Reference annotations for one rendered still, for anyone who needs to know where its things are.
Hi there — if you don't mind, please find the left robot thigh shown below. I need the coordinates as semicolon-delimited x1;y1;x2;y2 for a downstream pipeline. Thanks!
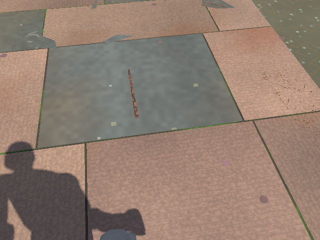
100;229;137;240

